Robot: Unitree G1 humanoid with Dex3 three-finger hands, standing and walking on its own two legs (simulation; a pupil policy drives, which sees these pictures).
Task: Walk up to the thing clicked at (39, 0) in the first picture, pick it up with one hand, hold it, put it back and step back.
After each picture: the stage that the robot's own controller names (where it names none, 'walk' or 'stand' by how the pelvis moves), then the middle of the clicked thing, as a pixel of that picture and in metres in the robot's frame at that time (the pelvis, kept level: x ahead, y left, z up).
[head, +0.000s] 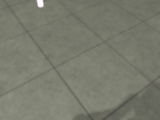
stand; (40, 1) +2.13 +0.63 -0.72
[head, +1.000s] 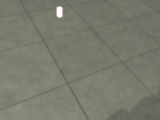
walk; (59, 12) +2.05 +0.27 -0.70
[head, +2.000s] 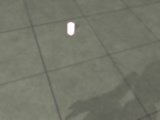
walk; (70, 28) +1.42 +0.14 -0.71
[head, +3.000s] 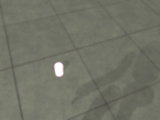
walk; (59, 69) +0.89 +0.20 -0.71
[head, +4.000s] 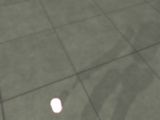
walk; (56, 105) +0.49 +0.19 -0.71
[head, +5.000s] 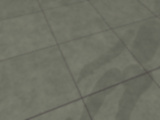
stand; out of the picture +0.29 +0.17 -0.69
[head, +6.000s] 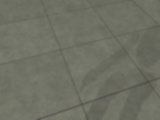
stand; out of the picture +0.27 +0.17 -0.72
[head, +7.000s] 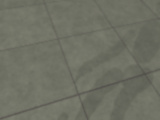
stand; out of the picture +0.30 +0.16 -0.70
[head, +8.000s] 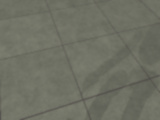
stand; out of the picture +0.29 +0.17 -0.72
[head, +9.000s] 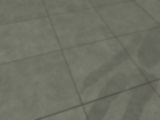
stand; out of the picture +0.28 +0.17 -0.72
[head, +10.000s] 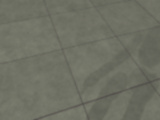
stand; out of the picture +0.28 +0.17 -0.72
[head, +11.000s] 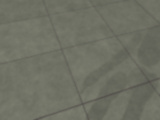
stand; out of the picture +0.28 +0.17 -0.72
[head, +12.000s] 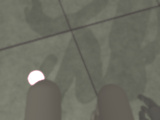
go down; (37, 80) +0.35 +0.19 -0.38
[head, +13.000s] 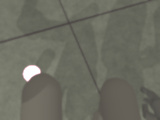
go down; (33, 76) +0.36 +0.21 -0.30
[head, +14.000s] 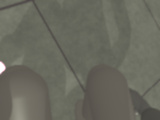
close in; out of the picture +0.33 +0.23 -0.22
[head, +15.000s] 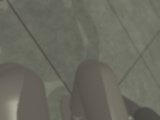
close; out of the picture +0.34 +0.23 -0.22
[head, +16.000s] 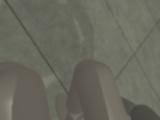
lift; out of the picture +0.33 +0.24 -0.23
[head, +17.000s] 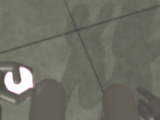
lift; (20, 85) +0.28 +0.22 -0.06
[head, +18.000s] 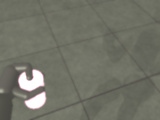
hold; (33, 89) +0.30 +0.17 +0.04
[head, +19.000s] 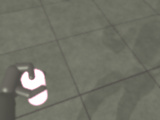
hold; (35, 87) +0.32 +0.17 +0.00
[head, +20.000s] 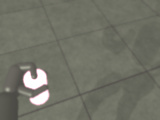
hold; (37, 87) +0.32 +0.17 +0.00
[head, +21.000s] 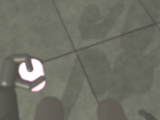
crouch; (33, 76) +0.35 +0.18 -0.07
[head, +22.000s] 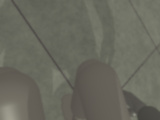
lower; out of the picture +0.37 +0.25 -0.22
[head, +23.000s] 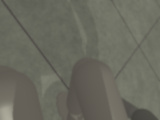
lower; out of the picture +0.37 +0.25 -0.22
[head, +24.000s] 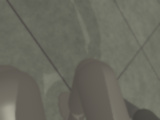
lower; out of the picture +0.36 +0.24 -0.22
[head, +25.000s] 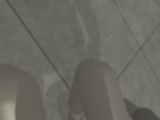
lower; out of the picture +0.36 +0.25 -0.22
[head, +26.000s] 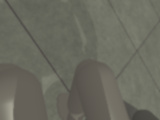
loosen; out of the picture +0.35 +0.24 -0.22
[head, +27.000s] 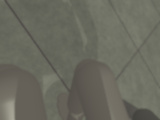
withdraw; out of the picture +0.33 +0.22 -0.23
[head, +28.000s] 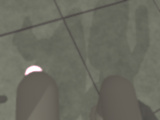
walk; (34, 76) +0.34 +0.19 -0.29
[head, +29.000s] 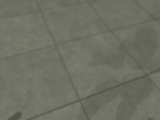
stand; out of the picture +0.27 +0.14 -0.65
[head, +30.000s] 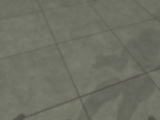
stand; out of the picture +0.30 +0.15 -0.66
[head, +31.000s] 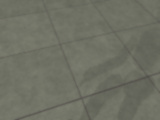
stand; out of the picture +0.29 +0.14 -0.69
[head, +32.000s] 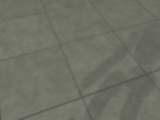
walk; out of the picture +0.30 +0.15 -0.72
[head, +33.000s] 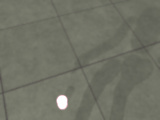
walk; (62, 102) +0.43 +0.13 -0.71
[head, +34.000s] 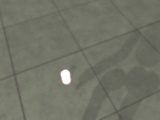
walk; (65, 77) +0.71 +0.19 -0.70
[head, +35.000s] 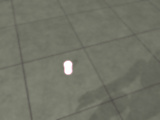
stand; (68, 67) +0.94 +0.16 -0.70
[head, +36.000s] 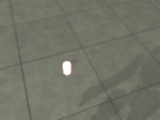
stand; (67, 68) +0.93 +0.15 -0.73
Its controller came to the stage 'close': yes
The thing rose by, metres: 0.71
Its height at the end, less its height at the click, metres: +0.00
